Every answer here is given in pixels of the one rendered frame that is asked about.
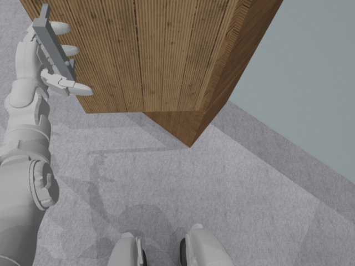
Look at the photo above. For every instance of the left robot hand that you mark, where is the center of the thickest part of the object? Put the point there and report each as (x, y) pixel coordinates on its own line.
(31, 60)

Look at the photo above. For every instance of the robot left thigh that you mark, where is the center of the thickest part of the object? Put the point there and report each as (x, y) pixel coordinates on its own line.
(127, 252)

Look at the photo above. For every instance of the handle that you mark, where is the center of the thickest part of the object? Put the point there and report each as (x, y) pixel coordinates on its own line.
(51, 43)

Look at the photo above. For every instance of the robot left forearm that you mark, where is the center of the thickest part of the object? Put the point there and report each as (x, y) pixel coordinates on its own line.
(27, 135)

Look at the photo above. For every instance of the cupboard door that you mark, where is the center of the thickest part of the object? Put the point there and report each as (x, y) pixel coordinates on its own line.
(141, 55)

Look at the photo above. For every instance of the robot left upper arm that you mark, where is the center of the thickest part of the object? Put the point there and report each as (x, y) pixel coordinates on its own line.
(27, 189)

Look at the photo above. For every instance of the robot right shin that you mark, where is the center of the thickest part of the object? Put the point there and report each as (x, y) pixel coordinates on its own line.
(194, 262)

